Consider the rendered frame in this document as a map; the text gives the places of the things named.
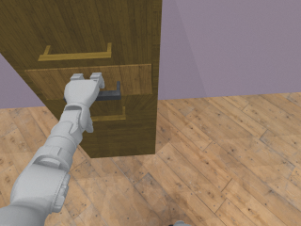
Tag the robot left hand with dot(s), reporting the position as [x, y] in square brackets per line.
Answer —
[84, 91]

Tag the handle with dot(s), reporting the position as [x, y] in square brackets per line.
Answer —
[108, 119]
[75, 59]
[107, 95]

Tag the drawer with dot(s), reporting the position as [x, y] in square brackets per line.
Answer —
[133, 78]

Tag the robot left upper arm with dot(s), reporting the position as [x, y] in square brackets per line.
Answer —
[41, 192]

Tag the cabinet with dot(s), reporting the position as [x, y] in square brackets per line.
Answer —
[129, 29]

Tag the robot left forearm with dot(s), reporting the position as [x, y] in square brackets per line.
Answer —
[60, 146]

